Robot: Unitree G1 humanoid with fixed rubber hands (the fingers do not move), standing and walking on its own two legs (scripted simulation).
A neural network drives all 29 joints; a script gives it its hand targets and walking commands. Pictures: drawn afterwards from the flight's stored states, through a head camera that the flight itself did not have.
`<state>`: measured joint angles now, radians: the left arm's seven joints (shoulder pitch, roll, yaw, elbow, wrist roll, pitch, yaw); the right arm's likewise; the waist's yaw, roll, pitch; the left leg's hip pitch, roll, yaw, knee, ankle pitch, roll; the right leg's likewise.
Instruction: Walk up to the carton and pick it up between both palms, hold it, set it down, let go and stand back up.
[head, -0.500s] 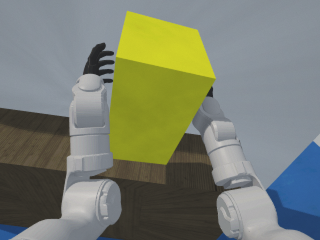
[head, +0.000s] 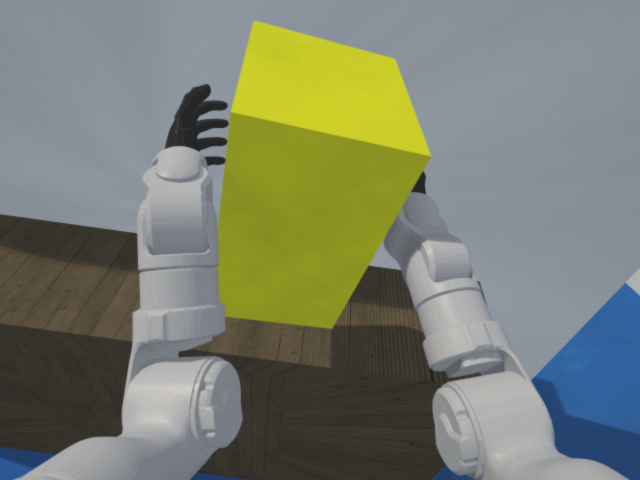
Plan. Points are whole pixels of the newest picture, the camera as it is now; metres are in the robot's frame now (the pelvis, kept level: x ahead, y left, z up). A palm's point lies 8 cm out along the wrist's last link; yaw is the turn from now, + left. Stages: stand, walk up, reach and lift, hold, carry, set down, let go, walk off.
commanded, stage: hold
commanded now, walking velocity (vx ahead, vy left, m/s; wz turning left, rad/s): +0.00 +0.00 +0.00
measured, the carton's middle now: (297, 192) +0.37 +0.02 +0.20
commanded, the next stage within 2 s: set down in 1.54 s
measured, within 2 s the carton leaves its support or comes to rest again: neither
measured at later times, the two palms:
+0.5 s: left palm (189, 157) +0.36 +0.13 +0.25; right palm (407, 194) +0.36 -0.12 +0.21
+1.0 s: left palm (192, 157) +0.37 +0.13 +0.24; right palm (408, 196) +0.37 -0.12 +0.21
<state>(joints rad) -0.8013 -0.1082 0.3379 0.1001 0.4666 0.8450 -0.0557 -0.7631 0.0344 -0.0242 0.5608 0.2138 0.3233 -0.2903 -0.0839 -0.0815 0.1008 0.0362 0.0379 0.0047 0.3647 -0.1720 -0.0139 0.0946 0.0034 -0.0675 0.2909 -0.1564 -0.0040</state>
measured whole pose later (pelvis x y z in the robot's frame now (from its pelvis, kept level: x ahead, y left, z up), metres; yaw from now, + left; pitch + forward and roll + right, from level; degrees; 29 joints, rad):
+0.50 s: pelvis +0.00 +0.00 +0.00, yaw +0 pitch -13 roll -1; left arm -0.79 -0.11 0.34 0.08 0.47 0.85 -0.05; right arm -0.76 0.03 -0.01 0.55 0.22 0.32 -0.29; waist -0.09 -0.08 0.11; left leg 0.04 0.04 0.00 0.36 -0.17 -0.02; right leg 0.10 0.01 -0.07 0.29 -0.16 -0.01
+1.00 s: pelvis +0.01 +0.00 +0.00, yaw +0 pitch -13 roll -1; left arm -0.77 -0.12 0.33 0.09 0.46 0.84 -0.06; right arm -0.73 0.03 -0.01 0.52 0.23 0.34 -0.30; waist -0.10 -0.07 0.09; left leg 0.05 0.03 0.00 0.34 -0.17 -0.01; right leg 0.11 0.00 -0.07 0.27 -0.15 0.00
